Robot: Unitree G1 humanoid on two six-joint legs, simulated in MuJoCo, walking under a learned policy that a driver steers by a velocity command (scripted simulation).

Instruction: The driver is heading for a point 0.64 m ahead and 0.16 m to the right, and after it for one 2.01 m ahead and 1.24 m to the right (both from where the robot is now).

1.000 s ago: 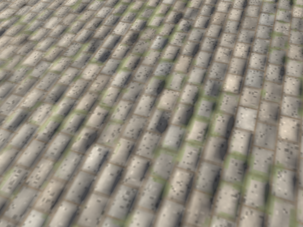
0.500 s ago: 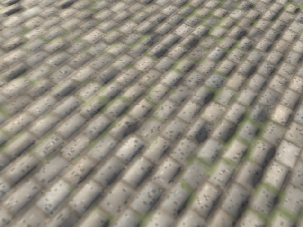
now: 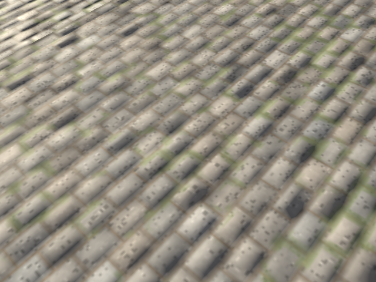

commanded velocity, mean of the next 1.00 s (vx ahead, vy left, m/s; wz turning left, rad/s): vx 0.45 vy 0.00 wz -0.34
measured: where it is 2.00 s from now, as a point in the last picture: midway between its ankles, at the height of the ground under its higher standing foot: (237, 235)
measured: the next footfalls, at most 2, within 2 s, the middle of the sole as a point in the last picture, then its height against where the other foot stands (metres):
left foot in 0.20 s outside the picture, level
right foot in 0.74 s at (251, 261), level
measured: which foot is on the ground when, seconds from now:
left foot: up 0.00-0.18, down 0.20-0.74, up 0.76-1.00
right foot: down 0.00-0.20, up 0.22-0.72, down 0.74-1.00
